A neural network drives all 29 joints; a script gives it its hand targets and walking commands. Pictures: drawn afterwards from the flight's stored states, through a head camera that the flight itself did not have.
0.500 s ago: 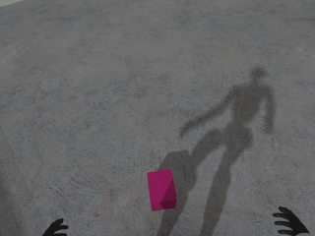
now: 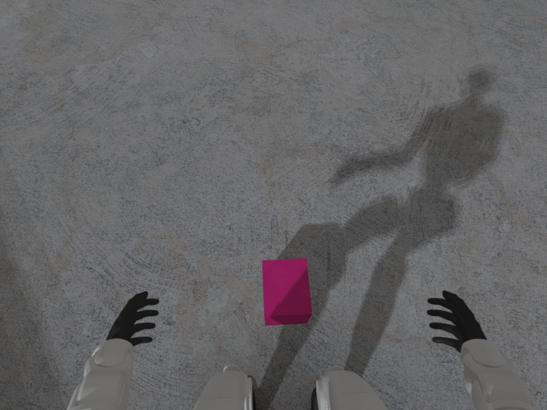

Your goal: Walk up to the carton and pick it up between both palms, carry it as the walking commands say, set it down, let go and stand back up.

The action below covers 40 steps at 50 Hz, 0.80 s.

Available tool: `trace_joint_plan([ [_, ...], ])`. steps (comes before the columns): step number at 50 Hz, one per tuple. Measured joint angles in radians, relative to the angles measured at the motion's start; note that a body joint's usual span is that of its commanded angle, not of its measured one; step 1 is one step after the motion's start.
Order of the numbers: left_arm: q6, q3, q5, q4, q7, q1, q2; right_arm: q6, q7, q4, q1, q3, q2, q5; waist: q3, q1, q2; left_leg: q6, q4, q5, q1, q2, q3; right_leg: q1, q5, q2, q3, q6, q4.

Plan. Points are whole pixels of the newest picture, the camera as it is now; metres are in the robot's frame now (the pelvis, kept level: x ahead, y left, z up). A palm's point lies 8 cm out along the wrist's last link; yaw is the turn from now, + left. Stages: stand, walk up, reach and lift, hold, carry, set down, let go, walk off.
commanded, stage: reach and lift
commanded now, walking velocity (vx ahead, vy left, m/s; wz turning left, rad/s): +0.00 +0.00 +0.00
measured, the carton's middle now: (285, 292) +0.41 -0.03 -0.65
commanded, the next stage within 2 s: none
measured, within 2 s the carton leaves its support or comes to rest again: neither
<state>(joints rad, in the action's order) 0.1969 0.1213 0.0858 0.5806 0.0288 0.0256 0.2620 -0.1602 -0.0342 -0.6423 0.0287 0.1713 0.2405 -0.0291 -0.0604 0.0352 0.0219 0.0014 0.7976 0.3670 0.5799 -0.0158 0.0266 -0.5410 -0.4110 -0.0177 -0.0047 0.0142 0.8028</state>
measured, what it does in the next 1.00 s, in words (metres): lowers itself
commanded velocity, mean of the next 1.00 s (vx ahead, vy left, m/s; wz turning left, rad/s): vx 0.00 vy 0.00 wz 0.00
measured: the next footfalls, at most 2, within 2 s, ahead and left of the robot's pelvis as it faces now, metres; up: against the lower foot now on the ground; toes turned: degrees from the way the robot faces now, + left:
none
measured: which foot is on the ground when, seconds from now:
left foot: down 0.00-1.00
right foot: down 0.00-1.00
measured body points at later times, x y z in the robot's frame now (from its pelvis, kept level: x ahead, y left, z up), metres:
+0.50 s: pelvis -0.07 -0.01 -0.05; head +0.13 -0.01 +0.35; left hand +0.32 +0.20 -0.15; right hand +0.31 -0.22 -0.15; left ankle +0.02 +0.12 -0.71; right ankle -0.01 -0.13 -0.71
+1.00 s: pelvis -0.06 +0.00 -0.08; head +0.23 +0.01 +0.26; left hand +0.43 +0.13 -0.20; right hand +0.41 -0.18 -0.20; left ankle +0.02 +0.12 -0.71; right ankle -0.01 -0.13 -0.71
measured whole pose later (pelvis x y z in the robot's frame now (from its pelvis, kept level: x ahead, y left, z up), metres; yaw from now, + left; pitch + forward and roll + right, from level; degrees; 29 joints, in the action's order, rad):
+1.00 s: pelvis -0.06 +0.00 -0.08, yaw +0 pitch +43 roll -1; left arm 0.06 0.29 0.13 0.80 -0.14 0.97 0.04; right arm -0.02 0.08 -0.81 0.93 0.34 0.08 -0.05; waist 0.07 0.03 -0.01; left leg 0.00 1.06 0.28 1.52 -0.02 0.00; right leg -1.48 -0.34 -0.02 -0.02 0.01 1.08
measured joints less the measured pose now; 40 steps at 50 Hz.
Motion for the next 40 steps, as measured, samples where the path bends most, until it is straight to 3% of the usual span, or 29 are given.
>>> trace_joint_plan([
  [10, -0.012, 0.022, -0.035, 0.063, -0.005, 0.17, -0.007, -0.001, 0.057, 0.019, 0.127, -0.036, -0.043, 0.053, 0.058, 0.006, -0.014, 0.012, 0.121, -0.005, 0.256, -0.009, -0.018, -0.258, -0.008, 0.008, -0.014, -0.016, 0.136],
  [23, 0.044, 0.068, -0.055, 0.191, -0.009, 0.572, -0.012, -0.084, 0.116, -0.034, 0.515, 0.02, -0.097, 0.054, 0.006, 0.006, -0.023, 0.018, 0.224, -0.055, 0.509, -0.012, -0.047, -0.504, 0.032, 0.012, -0.04, -0.027, 0.241],
  [32, -0.022, 0.117, -0.039, 0.287, -0.063, 0.78, -0.075, -0.016, 0.138, -0.145, 0.724, 0.062, -0.126, 0.057, 0.048, 0.001, -0.026, 0.009, 0.259, -0.072, 0.694, -0.006, -0.04, -0.692, 0.048, 0.006, -0.031, -0.018, 0.281],
  [40, -0.1, 0.133, -0.009, 0.291, -0.13, 0.878, -0.15, 0.082, 0.135, -0.192, 0.832, 0.112, -0.142, 0.028, 0.097, -0.004, -0.028, 0.001, 0.271, -0.075, 0.832, -0.002, -0.029, -0.831, 0.054, 0.002, -0.019, -0.008, 0.292],
])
